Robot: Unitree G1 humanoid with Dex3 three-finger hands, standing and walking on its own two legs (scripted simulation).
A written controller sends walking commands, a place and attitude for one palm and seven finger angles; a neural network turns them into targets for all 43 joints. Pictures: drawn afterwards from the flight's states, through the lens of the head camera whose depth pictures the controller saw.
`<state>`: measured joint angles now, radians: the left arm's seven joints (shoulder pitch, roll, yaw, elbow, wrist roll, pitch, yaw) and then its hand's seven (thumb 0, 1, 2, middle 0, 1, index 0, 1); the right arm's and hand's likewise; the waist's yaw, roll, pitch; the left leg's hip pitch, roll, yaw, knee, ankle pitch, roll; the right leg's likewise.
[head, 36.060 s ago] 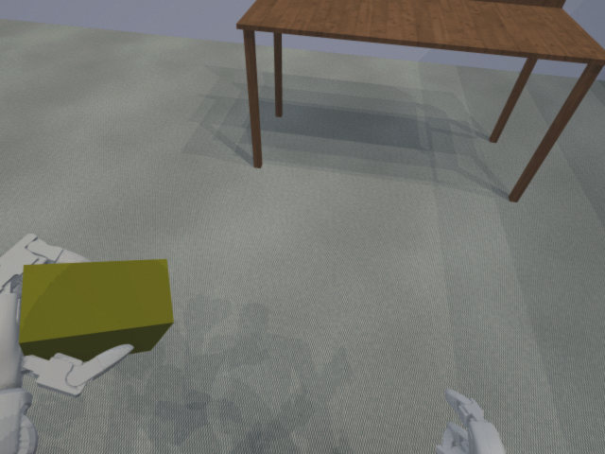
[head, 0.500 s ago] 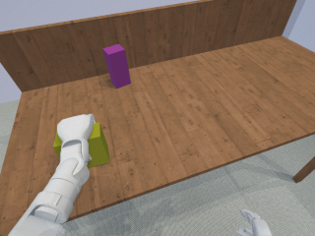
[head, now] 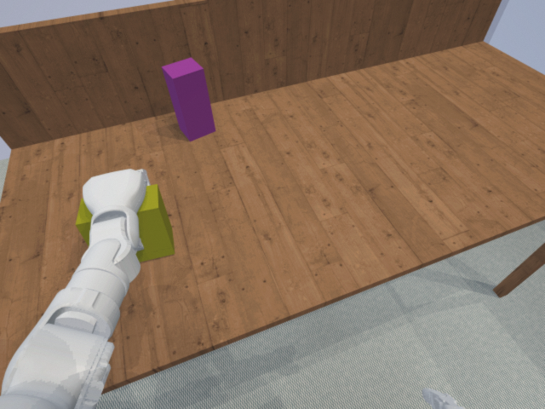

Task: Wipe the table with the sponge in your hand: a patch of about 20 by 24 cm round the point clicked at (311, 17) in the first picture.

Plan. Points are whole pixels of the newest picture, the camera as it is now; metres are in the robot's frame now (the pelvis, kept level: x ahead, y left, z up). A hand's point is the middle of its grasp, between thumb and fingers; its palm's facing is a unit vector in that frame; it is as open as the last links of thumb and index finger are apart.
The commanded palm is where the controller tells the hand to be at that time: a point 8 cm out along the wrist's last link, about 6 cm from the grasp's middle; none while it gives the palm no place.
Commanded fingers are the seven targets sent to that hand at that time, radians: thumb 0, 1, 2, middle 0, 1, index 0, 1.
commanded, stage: wipe forward along the middle lane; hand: left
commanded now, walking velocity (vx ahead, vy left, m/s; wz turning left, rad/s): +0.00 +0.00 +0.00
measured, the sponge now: (133, 234) +0.39 +0.27 +0.00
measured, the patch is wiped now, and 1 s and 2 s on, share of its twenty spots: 1.00 1.00 1.00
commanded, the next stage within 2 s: slide back across to the first lane in 0.20 s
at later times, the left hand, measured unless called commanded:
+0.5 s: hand (120, 198) +0.43 +0.29 +0.05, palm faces -0.07 -0.03 -1.00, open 10.5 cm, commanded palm +0.40 +0.30 +0.10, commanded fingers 0.00 0.10 1.30 -1.20 -1.60 -1.20 -1.60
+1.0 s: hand (75, 212) +0.40 +0.36 +0.05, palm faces -0.08 -0.05 -1.00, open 10.5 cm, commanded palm +0.37 +0.36 +0.10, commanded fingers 0.00 0.10 1.30 -1.20 -1.60 -1.20 -1.60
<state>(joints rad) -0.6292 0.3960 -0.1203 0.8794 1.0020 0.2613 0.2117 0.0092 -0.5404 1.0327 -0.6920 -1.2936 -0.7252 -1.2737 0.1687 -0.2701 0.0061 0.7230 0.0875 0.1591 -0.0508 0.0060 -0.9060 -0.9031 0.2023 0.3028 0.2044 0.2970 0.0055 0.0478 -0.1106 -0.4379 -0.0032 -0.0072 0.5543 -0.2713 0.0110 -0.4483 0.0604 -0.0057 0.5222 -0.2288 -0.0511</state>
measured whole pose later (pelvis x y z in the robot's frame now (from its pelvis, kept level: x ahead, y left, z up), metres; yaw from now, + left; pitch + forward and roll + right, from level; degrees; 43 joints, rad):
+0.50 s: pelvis +0.00 +0.02 +0.00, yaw -1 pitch +11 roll -1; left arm -0.75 0.45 -0.05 1.02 1.03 0.21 0.23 0.01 -0.54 1.03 -0.69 -1.30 -0.72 -1.28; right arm 0.22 -0.26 0.00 0.73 0.08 0.16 -0.04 0.00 -0.91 -0.90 0.20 0.30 0.21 0.30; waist -0.04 0.04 -0.11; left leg -0.50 -0.01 0.01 0.58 -0.28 0.04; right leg -0.50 0.05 0.01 0.52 -0.22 -0.03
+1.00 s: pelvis +0.03 +0.03 +0.00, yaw +0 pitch +9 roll -2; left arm -0.51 0.53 0.00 0.76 1.01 0.15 0.14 0.01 -0.52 1.03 -0.66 -1.32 -0.70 -1.31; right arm 0.16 -0.28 -0.01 0.68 0.08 0.16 -0.03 0.00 -0.91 -0.90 0.20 0.30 0.20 0.30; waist 0.02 0.03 -0.10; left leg -0.38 -0.03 0.00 0.53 -0.30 0.05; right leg -0.37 0.04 0.01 0.45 -0.24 -0.01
